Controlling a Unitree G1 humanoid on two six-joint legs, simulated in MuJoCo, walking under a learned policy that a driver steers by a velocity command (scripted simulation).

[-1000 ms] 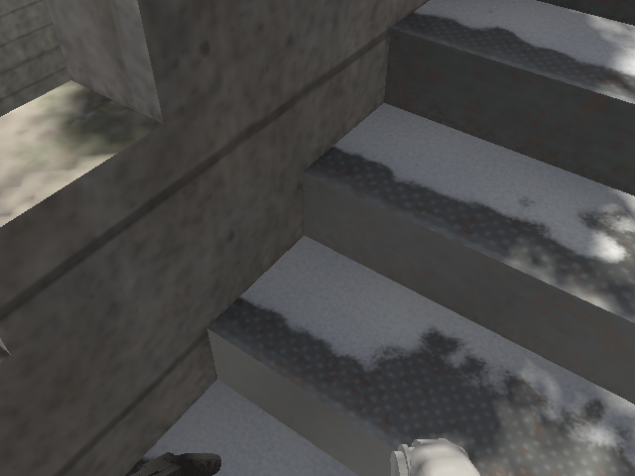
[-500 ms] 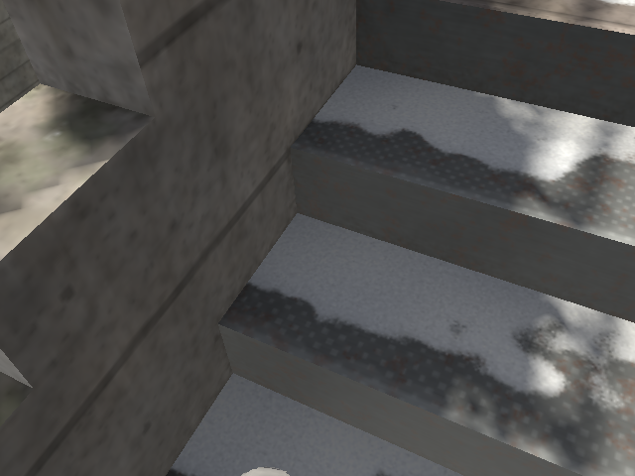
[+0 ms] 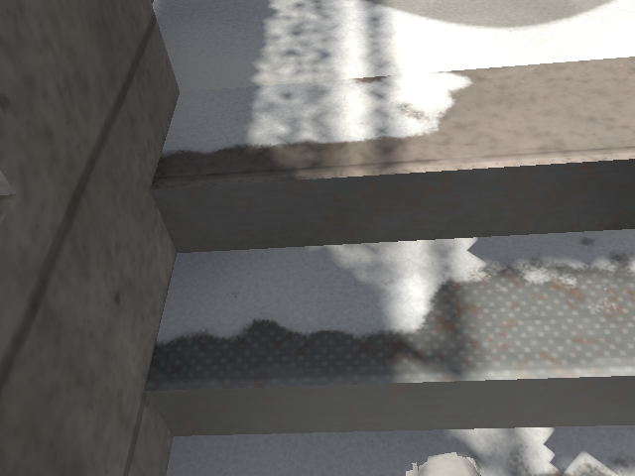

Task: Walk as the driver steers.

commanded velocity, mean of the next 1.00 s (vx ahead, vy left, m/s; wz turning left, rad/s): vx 0.50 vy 0.00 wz -0.57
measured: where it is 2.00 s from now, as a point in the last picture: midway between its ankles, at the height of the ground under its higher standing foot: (594, 116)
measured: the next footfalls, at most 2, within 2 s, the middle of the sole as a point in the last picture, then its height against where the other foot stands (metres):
right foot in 0.36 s outside the picture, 0.17 m higher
left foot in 0.80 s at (381, 322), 0.17 m higher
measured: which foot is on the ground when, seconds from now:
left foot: down 0.00-0.40, up 0.42-0.78, down 0.80-1.00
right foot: up 0.00-0.34, down 0.36-0.82, up 0.84-1.00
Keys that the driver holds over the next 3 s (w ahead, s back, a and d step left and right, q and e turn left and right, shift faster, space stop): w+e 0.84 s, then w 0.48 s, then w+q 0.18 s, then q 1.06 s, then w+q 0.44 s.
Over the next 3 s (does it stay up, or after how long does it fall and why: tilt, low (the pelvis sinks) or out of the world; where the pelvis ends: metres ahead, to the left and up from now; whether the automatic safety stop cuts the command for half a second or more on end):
stays up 1.05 -0.42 0.56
